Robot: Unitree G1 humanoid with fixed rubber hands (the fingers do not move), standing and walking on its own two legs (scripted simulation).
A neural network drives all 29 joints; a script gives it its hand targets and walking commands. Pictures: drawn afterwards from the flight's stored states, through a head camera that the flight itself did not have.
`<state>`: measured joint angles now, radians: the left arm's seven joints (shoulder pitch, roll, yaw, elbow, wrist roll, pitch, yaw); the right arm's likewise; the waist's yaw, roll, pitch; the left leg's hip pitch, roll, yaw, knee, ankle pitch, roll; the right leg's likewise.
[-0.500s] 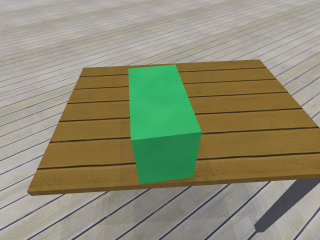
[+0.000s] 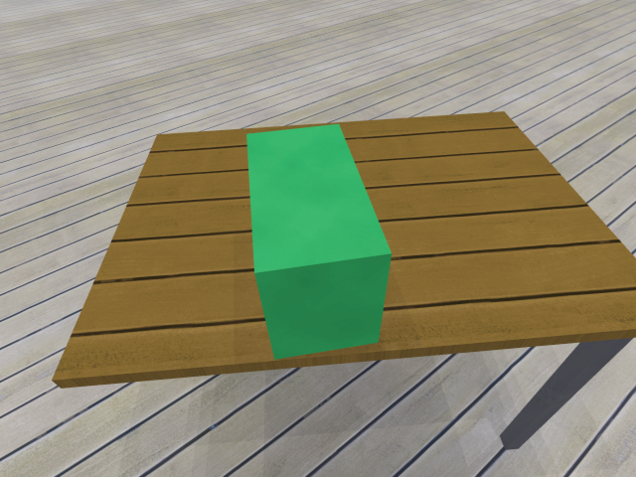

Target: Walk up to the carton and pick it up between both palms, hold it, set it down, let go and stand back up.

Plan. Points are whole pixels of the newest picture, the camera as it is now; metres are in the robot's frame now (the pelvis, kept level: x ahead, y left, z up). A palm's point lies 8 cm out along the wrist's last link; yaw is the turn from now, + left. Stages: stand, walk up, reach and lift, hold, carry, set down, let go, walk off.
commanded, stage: walk up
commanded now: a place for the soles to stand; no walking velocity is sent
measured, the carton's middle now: (309, 232) +0.50 +0.04 +0.04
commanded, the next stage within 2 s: reach and lift in 0.20 s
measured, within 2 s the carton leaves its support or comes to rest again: neither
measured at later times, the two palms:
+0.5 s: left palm out of the picture +0.16 +0.25 -0.12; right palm (514, 474) +0.19 -0.23 -0.13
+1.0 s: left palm out of the picture +0.11 +0.22 -0.06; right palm out of the picture +0.09 -0.20 -0.09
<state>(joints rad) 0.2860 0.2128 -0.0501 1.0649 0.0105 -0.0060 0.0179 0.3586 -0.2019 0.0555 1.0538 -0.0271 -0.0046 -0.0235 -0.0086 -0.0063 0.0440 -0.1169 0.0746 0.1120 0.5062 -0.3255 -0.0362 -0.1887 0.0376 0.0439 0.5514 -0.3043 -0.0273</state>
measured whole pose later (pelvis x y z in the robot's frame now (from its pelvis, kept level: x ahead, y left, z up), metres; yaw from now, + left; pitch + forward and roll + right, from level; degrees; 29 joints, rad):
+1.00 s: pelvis -0.07 -0.01 -0.01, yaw +3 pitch -7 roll +1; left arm 0.11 0.20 -0.02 0.33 0.00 0.43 0.03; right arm 0.19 -0.10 -0.01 0.57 -0.01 0.03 0.01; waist -0.02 -0.01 0.15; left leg -0.20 0.06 0.05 0.57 -0.25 -0.03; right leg -0.24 0.02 -0.02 0.58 -0.23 -0.03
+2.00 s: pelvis +0.00 +0.02 +0.01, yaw +2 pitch -2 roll +0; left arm 0.24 0.08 -0.09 0.29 -0.04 -0.08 0.18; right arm 0.25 -0.11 -0.02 0.46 0.08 -0.24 0.04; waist 0.05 -0.02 0.07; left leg -0.09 0.04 0.09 0.37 -0.25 -0.02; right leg -0.12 0.01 0.02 0.36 -0.20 0.00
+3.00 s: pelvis -0.02 +0.00 +0.01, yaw +2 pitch +1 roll +0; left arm -0.43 0.04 0.14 0.26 -0.03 0.46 0.16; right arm -0.51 -0.23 0.05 0.52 0.27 0.14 -0.12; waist 0.04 -0.02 0.07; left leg -0.17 0.06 0.08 0.32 -0.18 -0.04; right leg -0.22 0.03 0.01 0.36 -0.16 -0.03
